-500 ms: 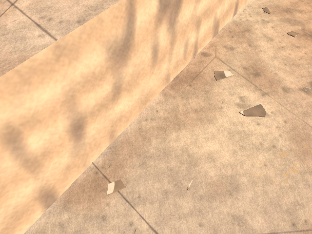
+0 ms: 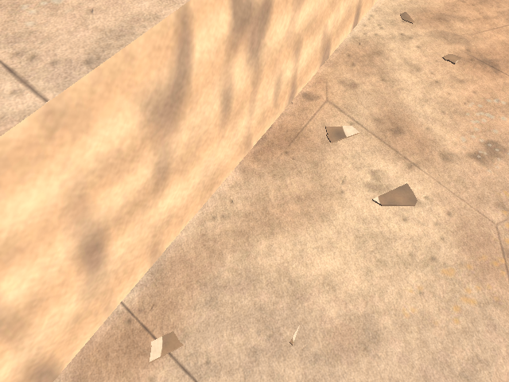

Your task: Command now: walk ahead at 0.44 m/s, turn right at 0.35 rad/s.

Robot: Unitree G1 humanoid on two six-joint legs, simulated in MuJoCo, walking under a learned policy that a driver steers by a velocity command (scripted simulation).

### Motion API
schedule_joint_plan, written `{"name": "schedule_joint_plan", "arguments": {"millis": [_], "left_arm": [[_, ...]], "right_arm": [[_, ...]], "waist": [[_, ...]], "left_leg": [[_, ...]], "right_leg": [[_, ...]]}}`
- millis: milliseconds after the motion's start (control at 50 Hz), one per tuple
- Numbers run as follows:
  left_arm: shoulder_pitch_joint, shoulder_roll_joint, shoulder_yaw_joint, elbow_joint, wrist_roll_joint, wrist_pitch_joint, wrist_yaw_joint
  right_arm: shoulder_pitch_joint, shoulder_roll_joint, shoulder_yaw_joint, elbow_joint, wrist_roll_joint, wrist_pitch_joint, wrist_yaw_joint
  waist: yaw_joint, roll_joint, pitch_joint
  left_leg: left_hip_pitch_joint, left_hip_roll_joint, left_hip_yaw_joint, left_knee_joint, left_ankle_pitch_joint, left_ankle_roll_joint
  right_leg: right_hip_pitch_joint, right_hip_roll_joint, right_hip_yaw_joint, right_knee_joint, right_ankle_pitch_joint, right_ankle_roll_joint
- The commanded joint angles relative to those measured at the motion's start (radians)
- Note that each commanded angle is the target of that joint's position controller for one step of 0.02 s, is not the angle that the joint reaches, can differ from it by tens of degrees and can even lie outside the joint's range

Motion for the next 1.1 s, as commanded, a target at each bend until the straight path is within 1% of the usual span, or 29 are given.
{"name": "schedule_joint_plan", "arguments": {"millis": [20,60,100,140,180,200,220,240,260,280,300,340,380,480,560,620,640,660,680,700,720,760,800,840,880,920,960,1020,1100], "left_arm": [[-0.166,-0.020,-0.018,-0.120,0.004,-0.001,-0.017],[-0.236,-0.041,-0.034,-0.161,0.003,-0.001,-0.021],[-0.210,0.000,-0.028,-0.167,0.002,0.005,-0.015],[-0.055,0.061,-0.006,-0.129,0.003,0.003,-0.010],[0.186,0.131,0.029,-0.051,0.015,0.000,-0.004],[0.230,0.206,0.051,-0.047,0.022,0.005,0.003],[0.178,0.258,0.060,-0.076,0.011,0.011,0.000],[0.102,0.221,0.054,-0.084,-0.012,0.011,0.005],[0.027,0.171,0.040,-0.100,-0.018,0.003,0.010],[-0.011,0.125,0.025,-0.104,-0.013,-0.009,0.011],[-0.021,0.107,0.016,-0.107,-0.013,-0.023,0.017],[-0.005,0.090,0.001,-0.091,-0.015,-0.047,0.019],[0.026,0.112,-0.002,-0.073,-0.014,-0.057,0.019],[0.086,0.097,-0.022,-0.043,-0.018,-0.038,0.034],[0.130,0.093,-0.032,-0.013,-0.010,-0.025,0.053],[0.117,0.090,-0.036,-0.001,-0.005,-0.021,0.062],[0.097,0.100,-0.034,-0.004,-0.013,-0.019,0.067],[0.076,0.102,-0.036,-0.005,-0.022,-0.021,0.070],[0.089,0.092,-0.042,-0.014,-0.029,-0.030,0.070],[0.217,0.045,-0.048,0.013,-0.047,-0.019,0.069],[0.225,0.046,-0.044,0.044,-0.040,0.009,0.072],[0.126,0.048,-0.038,0.038,-0.005,0.031,0.062],[0.112,0.018,-0.048,0.048,-0.008,0.050,0.053],[0.135,0.002,-0.056,0.077,-0.013,0.060,0.057],[0.153,-0.001,-0.061,0.102,-0.014,0.063,0.062],[0.107,0.032,-0.063,0.085,0.003,0.056,0.064],[0.087,0.048,-0.063,0.093,-0.011,0.045,0.062],[0.078,0.031,-0.067,0.104,-0.022,0.021,0.067],[0.088,0.022,-0.070,0.114,-0.022,0.011,0.070]], "right_arm": [[0.046,-0.068,0.001,-0.016,0.008,-0.016,-0.004],[0.018,-0.078,0.006,-0.020,0.009,-0.026,-0.009],[0.043,-0.122,0.000,-0.011,0.014,-0.040,-0.015],[0.032,-0.160,-0.008,-0.018,0.017,-0.039,-0.023],[-0.017,-0.188,-0.016,-0.042,0.019,-0.031,-0.013],[-0.026,-0.116,-0.005,-0.078,0.008,-0.029,0.000],[0.024,-0.082,-0.006,-0.139,0.027,-0.026,0.013],[-0.081,-0.138,-0.014,-0.162,0.018,-0.027,0.016],[-0.106,-0.142,-0.015,-0.175,0.021,-0.030,0.017],[-0.094,-0.128,-0.015,-0.161,0.018,-0.025,0.011],[-0.072,-0.125,-0.017,-0.156,0.003,-0.007,0.008],[-0.043,-0.092,-0.016,-0.151,-0.012,0.034,0.009],[-0.059,-0.074,-0.018,-0.157,-0.006,0.057,0.011],[-0.216,-0.077,-0.017,-0.192,0.009,0.079,0.011],[-0.289,-0.082,-0.011,-0.199,0.018,0.083,-0.001],[-0.252,-0.096,-0.013,-0.178,0.015,0.075,-0.014],[-0.216,-0.102,-0.015,-0.164,0.009,0.065,-0.020],[-0.150,-0.100,-0.015,-0.142,0.003,0.052,-0.025],[-0.063,-0.140,-0.022,-0.118,-0.007,0.037,-0.031],[-0.027,-0.179,-0.026,-0.112,-0.004,0.037,-0.028],[-0.056,-0.107,-0.004,-0.104,0.009,0.045,-0.018],[-0.160,-0.089,0.010,-0.116,0.002,0.048,-0.013],[-0.226,-0.090,0.018,-0.115,0.001,0.058,-0.027],[-0.218,-0.097,0.019,-0.099,0.004,0.067,-0.026],[-0.214,-0.112,0.014,-0.086,0.022,0.073,-0.021],[-0.203,-0.122,0.006,-0.078,0.031,0.075,-0.013],[-0.188,-0.087,0.007,-0.062,0.029,0.085,-0.006],[-0.143,-0.064,0.009,-0.030,0.016,0.080,-0.007],[-0.138,-0.062,0.009,-0.007,0.019,0.077,-0.008]], "waist": [[-0.002,0.123,0.149],[0.008,0.125,0.162],[0.033,0.152,0.105],[0.114,0.164,0.004],[0.234,0.154,-0.106],[0.220,-0.012,-0.152],[0.132,-0.159,-0.255],[0.124,-0.015,-0.132],[0.081,0.039,-0.025],[0.030,0.116,0.035],[-0.003,0.132,0.045],[-0.034,0.092,0.032],[-0.043,0.041,0.018],[0.008,-0.059,-0.005],[0.050,-0.066,-0.008],[0.035,-0.063,0.002],[0.017,-0.053,-0.002],[-0.024,-0.029,-0.018],[-0.039,0.022,-0.089],[0.006,0.154,-0.169],[-0.005,0.198,-0.188],[0.023,0.115,-0.080],[0.062,0.129,-0.004],[0.058,0.150,-0.002],[0.065,0.124,-0.002],[0.044,0.097,0.046],[0.021,0.034,0.126],[0.002,0.001,0.080],[0.001,0.014,0.059]], "left_leg": [[-0.016,0.221,-0.052,-0.108,0.670,0.062],[-0.106,0.199,0.018,-0.115,0.760,0.047],[-0.100,0.227,0.052,-0.021,1.084,0.031],[-0.072,0.253,0.074,0.215,1.283,0.017],[-0.183,0.238,0.097,0.616,1.060,0.014],[-0.391,0.126,0.110,1.004,0.310,0.009],[-0.692,-0.034,-0.025,1.299,-0.156,-0.015],[-0.782,0.038,-0.104,1.275,-0.033,0.003],[-0.745,0.081,-0.093,1.188,0.051,0.005],[-0.660,0.107,-0.084,1.116,0.057,-0.006],[-0.581,0.122,-0.085,1.065,0.029,-0.022],[-0.475,0.122,-0.068,0.950,0.008,-0.041],[-0.466,0.106,-0.041,0.843,0.065,-0.050],[-0.506,0.078,0.013,0.559,0.234,-0.063],[-0.495,0.062,0.015,0.423,0.255,-0.061],[-0.425,0.045,0.006,0.326,0.161,-0.035],[-0.379,0.043,0.000,0.248,0.180,-0.019],[-0.263,0.063,-0.018,0.120,0.324,-0.005],[-0.073,0.172,-0.123,0.120,0.699,0.026],[0.061,0.367,-0.291,0.194,1.151,0.182],[0.021,0.439,-0.371,0.161,1.188,0.287],[-0.156,0.372,-0.316,0.058,0.808,0.243],[-0.287,0.283,-0.218,-0.010,0.542,0.154],[-0.285,0.229,-0.182,-0.015,0.384,0.104],[-0.322,0.201,-0.172,-0.014,0.164,0.061],[-0.399,0.177,-0.185,-0.045,-0.077,-0.010],[-0.311,0.132,-0.142,-0.029,0.007,-0.032],[-0.190,0.135,-0.120,0.051,0.211,-0.022],[-0.182,0.137,-0.110,0.066,0.266,-0.026]], "right_leg": [[-0.186,0.000,-0.052,-0.102,0.111,0.001],[-0.048,0.017,-0.109,-0.304,0.168,-0.007],[0.118,0.066,-0.174,-0.360,0.167,-0.039],[0.288,0.103,-0.169,-0.387,0.158,-0.086],[0.570,0.077,-0.077,-0.510,0.153,-0.153],[0.715,-0.154,0.240,-0.548,0.010,-0.227],[0.873,-0.377,0.820,-0.701,-0.003,-0.402],[0.762,-0.351,0.731,-0.788,-0.033,-0.363],[0.599,-0.341,0.591,-0.804,0.131,-0.321],[0.463,-0.308,0.477,-0.805,0.415,-0.285],[0.376,-0.270,0.370,-0.789,0.633,-0.262],[0.290,-0.216,0.227,-0.779,0.857,-0.221],[0.294,-0.176,0.148,-0.768,0.994,-0.190],[0.419,-0.108,0.060,-0.730,1.039,-0.049],[0.516,-0.145,0.090,-0.694,1.013,-0.044],[0.541,-0.182,0.132,-0.623,1.038,-0.068],[0.549,-0.176,0.142,-0.576,1.057,-0.061],[0.520,-0.162,0.138,-0.521,1.023,-0.039],[0.433,-0.127,0.135,-0.449,0.824,-0.011],[0.338,-0.031,0.102,-0.309,0.289,0.028],[0.294,0.044,0.070,-0.240,-0.257,0.032],[0.299,0.028,0.102,-0.189,-0.333,0.039],[0.356,-0.001,0.083,-0.318,-0.230,0.061],[0.393,0.014,0.043,-0.454,-0.128,0.076],[0.466,0.012,0.028,-0.605,0.046,0.076],[0.483,-0.060,0.115,-0.684,0.101,0.070],[0.300,-0.078,0.146,-0.708,-0.013,0.046],[0.299,-0.092,0.158,-0.751,0.076,0.037],[0.344,-0.098,0.156,-0.756,0.146,0.027]]}}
